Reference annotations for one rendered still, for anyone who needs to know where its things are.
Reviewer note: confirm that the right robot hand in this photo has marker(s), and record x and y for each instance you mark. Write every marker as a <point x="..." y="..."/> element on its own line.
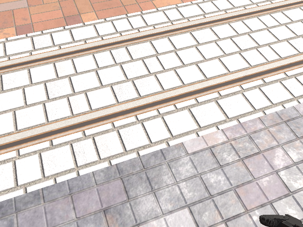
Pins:
<point x="280" y="221"/>

